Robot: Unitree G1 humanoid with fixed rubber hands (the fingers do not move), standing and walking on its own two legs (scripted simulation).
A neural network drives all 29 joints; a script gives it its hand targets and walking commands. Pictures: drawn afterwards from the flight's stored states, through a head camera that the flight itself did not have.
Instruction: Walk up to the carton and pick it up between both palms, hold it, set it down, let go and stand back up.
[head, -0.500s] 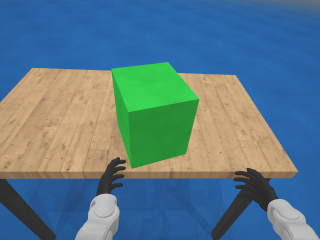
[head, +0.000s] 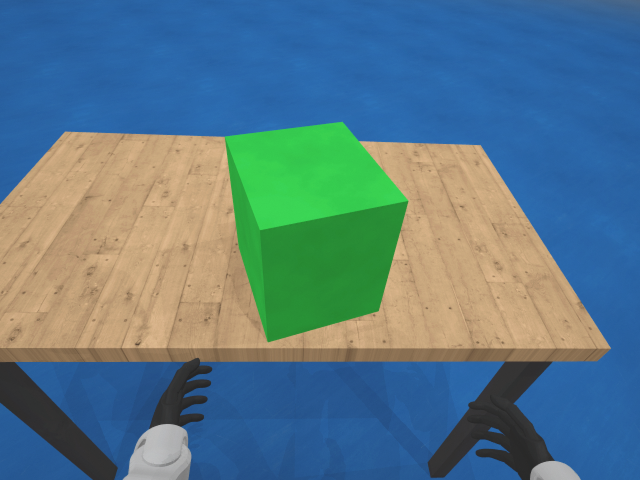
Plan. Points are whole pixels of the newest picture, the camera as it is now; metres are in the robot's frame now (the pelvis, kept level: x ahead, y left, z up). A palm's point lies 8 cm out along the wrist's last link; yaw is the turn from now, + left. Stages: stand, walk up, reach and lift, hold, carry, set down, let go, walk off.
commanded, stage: set down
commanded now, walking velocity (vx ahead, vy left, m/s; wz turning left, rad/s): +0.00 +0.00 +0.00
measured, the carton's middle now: (306, 229) +0.46 +0.04 +0.09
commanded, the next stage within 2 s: let go in 0.68 s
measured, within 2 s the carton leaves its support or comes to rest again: neither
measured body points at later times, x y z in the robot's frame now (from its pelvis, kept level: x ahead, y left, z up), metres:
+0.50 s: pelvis +0.02 +0.00 +0.00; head +0.03 +0.02 +0.45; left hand +0.20 +0.21 -0.08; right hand +0.19 -0.23 -0.08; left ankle +0.02 +0.12 -0.75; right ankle -0.01 -0.10 -0.75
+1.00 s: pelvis +0.03 +0.00 +0.00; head +0.06 +0.01 +0.45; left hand +0.21 +0.23 -0.09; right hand +0.21 -0.23 -0.08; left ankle +0.02 +0.12 -0.75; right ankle -0.01 -0.10 -0.75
